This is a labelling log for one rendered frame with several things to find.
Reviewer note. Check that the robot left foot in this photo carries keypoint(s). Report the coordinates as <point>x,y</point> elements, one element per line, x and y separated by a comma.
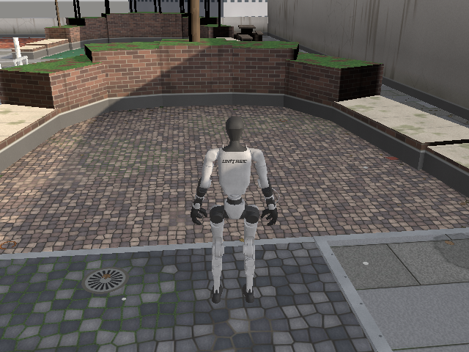
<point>217,296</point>

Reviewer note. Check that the right robot upper arm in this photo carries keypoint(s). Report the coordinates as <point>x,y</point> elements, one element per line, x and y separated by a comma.
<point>257,155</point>

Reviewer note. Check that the robot left hand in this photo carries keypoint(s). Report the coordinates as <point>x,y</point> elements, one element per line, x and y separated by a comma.
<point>194,214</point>

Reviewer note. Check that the left robot forearm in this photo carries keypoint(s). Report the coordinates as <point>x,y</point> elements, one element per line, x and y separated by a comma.
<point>199,197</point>

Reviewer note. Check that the humanoid robot torso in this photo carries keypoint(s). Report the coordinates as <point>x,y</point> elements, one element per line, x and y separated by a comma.
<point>234,170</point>

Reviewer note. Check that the right robot forearm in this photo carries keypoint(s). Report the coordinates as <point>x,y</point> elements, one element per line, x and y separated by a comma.
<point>268,195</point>

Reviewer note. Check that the robot right hand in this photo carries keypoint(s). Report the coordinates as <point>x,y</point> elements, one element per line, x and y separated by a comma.
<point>273,215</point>

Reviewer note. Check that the left robot upper arm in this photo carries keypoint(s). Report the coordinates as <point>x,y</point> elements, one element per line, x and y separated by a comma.
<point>211,155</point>

